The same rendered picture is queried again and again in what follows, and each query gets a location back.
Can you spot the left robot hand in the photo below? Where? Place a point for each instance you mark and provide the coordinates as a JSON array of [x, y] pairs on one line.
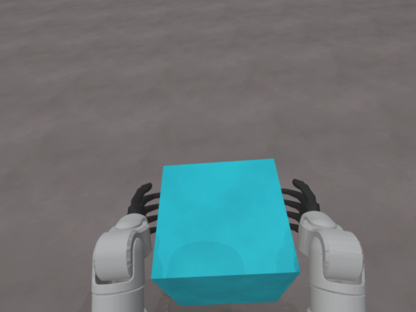
[[138, 204]]

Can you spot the right robot hand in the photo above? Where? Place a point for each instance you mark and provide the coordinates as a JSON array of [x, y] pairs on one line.
[[307, 199]]

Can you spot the right robot forearm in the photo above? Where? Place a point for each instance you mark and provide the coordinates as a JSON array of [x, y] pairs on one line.
[[336, 265]]

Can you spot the left robot forearm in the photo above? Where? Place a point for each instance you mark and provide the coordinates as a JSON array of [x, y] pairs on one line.
[[118, 266]]

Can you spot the carton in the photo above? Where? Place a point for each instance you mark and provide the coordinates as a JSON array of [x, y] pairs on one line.
[[223, 235]]

